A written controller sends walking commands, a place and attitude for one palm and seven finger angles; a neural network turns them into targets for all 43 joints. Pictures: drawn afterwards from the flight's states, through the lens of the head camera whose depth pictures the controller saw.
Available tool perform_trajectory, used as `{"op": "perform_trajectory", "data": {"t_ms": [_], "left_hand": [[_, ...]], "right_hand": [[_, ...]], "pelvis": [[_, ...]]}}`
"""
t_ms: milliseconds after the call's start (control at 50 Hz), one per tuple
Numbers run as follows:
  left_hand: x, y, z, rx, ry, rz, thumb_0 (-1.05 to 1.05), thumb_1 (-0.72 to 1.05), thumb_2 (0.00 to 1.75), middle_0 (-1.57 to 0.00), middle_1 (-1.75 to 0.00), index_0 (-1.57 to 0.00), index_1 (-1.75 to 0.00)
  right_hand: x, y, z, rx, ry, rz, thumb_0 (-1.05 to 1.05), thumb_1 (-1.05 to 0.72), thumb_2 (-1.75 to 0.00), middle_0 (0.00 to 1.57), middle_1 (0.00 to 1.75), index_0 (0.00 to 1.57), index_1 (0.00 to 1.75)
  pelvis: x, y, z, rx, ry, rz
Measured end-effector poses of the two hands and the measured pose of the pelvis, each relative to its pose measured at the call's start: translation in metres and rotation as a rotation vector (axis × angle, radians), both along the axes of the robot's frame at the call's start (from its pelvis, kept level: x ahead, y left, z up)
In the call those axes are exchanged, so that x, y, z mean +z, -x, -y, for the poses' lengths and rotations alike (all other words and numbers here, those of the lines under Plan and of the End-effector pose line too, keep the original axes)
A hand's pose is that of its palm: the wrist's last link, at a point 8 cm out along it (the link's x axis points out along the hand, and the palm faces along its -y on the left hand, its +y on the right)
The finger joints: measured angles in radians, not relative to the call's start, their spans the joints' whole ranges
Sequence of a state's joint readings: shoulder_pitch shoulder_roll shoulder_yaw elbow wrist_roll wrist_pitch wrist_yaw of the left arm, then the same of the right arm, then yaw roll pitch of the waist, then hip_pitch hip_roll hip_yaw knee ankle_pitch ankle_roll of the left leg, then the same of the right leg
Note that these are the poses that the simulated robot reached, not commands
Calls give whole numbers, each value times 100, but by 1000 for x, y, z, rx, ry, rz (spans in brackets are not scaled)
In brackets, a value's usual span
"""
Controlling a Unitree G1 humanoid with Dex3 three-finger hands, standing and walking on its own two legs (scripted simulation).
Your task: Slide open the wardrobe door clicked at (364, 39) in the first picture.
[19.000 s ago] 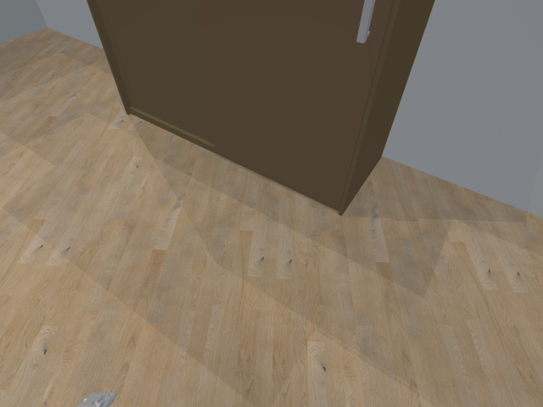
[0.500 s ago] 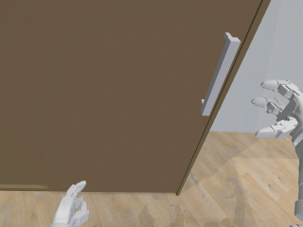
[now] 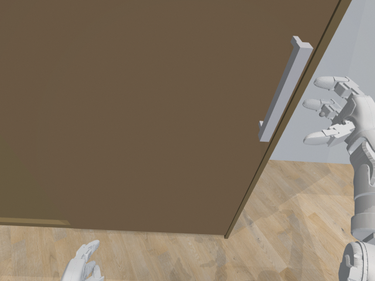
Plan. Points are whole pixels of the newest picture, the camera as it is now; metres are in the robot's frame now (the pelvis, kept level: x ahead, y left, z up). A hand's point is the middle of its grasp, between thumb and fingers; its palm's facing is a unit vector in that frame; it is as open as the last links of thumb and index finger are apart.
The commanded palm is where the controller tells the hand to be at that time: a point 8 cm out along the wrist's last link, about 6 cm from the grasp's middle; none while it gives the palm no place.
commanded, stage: move the hooked fingers beside the handle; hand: right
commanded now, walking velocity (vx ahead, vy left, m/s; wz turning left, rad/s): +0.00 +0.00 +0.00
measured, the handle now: (277, 94) +0.48 -0.15 +0.19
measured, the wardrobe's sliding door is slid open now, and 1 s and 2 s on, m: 0.00 0.00 0.00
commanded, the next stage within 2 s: none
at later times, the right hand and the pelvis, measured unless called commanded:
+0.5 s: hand (315, 112) +0.42 -0.21 +0.20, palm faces -0.02 +1.00 -0.02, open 14.0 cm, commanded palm +0.39 -0.27 +0.20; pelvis +0.00 -0.01 +0.00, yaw +1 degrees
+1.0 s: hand (312, 110) +0.43 -0.21 +0.19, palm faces -0.02 +1.00 +0.01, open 14.0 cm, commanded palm +0.40 -0.27 +0.20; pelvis +0.01 -0.01 +0.00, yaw +1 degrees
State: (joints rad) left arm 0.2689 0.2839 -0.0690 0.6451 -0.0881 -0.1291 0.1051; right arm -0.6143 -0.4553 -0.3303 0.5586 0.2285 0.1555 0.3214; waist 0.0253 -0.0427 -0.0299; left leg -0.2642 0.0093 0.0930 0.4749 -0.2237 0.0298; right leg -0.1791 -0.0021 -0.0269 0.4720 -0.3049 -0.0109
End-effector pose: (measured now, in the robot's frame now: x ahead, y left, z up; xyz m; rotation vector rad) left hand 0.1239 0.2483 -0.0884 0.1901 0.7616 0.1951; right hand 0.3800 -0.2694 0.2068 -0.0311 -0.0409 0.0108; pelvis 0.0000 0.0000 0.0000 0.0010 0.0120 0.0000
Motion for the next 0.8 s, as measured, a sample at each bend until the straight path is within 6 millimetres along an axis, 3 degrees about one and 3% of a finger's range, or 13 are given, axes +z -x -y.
{"op": "perform_trajectory", "data": {"t_ms": [200,340,620,800], "left_hand": [[-8,23,-7,41,-3,-74,1,90,89,-20,-30,-21,-30],[-7,30,-7,53,-12,-90,1,90,89,-20,-30,-21,-30],[-4,26,1,42,-7,-78,1,90,89,-20,-30,-21,-30],[-4,22,5,30,-14,-78,1,90,89,-20,-30,-21,-30]], "right_hand": [[-12,-14,-3,0,-7,-54,-2,50,-30,30,120,30,120],[-2,-22,-5,0,-26,4,-2,50,-30,30,120,30,120],[-15,-14,1,-3,-26,-20,-2,50,-30,30,120,30,120],[-8,-27,4,4,-16,-42,-2,50,-30,30,120,30,120]], "pelvis": [[0,-1,2,8,0,-18],[1,-2,3,13,-2,-17],[0,0,8,15,-3,-16],[0,1,12,5,-6,-29]]}}
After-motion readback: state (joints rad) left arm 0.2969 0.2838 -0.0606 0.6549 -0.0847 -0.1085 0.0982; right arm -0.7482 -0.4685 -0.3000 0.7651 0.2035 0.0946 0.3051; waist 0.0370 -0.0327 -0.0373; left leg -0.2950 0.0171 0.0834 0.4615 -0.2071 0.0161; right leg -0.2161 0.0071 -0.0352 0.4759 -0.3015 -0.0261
